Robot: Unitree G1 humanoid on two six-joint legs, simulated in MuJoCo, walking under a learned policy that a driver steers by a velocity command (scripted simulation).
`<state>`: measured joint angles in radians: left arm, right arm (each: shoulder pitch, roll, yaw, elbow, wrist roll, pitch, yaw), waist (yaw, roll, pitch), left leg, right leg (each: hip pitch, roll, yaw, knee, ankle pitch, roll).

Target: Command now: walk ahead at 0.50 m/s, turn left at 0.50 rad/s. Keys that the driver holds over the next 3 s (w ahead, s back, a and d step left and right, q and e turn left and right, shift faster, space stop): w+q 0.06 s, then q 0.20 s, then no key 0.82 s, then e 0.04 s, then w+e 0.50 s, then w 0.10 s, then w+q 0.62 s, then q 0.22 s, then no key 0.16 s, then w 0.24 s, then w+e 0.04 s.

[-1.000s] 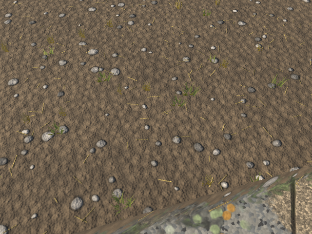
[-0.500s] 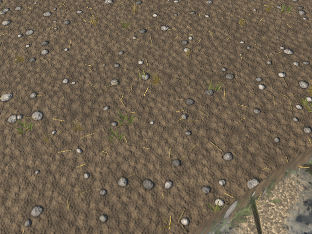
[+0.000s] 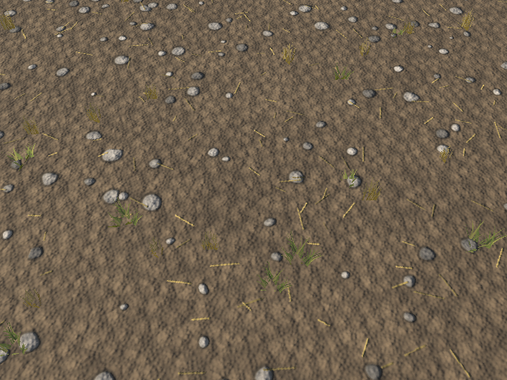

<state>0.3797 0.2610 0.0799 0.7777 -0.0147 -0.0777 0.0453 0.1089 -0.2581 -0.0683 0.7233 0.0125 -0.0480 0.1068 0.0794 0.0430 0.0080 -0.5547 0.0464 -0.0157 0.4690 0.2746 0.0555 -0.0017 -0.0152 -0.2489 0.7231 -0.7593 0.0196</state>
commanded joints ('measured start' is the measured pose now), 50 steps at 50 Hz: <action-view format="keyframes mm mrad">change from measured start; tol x32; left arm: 1 53 173 34 -37 -6 3 6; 50 -170 8 -9 -84 21 52 -39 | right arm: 1 27 -98 -33 -44 -12 -16 -11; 6 490 -297 -72 64 -5 16 -55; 11 78 -212 -20 -42 -31 8 -80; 50 218 -33 1 135 -16 38 -133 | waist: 1 -37 -69 -3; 5 -260 135 -671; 11 -12 -102 -75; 50 -83 -28 -41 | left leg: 1 117 -71 103 -48 -120 38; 4 1171 257 -358 332 871 372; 5 1320 361 -547 253 713 516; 7 1080 320 -615 -22 -28 401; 11 200 231 -402 -54 237 298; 22 298 63 -270 27 -204 88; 26 25 -64 -167 504 -971 -112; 50 252 -5 -70 18 -456 -55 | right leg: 1 -12 -251 137 219 1136 -116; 2 -161 -215 95 472 1125 -83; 4 -886 -12 224 1370 -157 48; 12 -844 -79 310 947 256 63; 16 -448 31 220 138 897 87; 22 -328 14 290 -235 882 10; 24 6 -221 484 -179 1457 -114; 30 -336 -197 633 -460 307 -167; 50 -183 -18 310 -184 806 -78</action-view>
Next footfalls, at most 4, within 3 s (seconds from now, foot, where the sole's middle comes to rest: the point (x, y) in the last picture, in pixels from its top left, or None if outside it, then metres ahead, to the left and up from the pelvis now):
0.06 left None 0.19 0.11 -0.82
0.46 right None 0.44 -0.07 -0.82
0.74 left None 0.30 0.13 -0.82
1.44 right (321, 353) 0.56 -0.10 -0.82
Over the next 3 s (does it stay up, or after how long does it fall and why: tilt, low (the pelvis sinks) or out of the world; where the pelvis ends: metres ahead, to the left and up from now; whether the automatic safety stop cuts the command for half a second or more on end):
stays up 1.11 0.06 -0.04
